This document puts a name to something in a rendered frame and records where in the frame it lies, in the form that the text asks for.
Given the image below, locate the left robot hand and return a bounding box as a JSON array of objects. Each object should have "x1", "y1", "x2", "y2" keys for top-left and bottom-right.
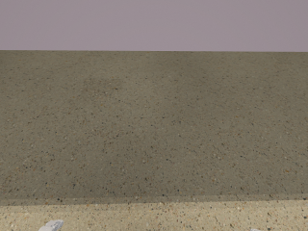
[{"x1": 39, "y1": 219, "x2": 64, "y2": 231}]

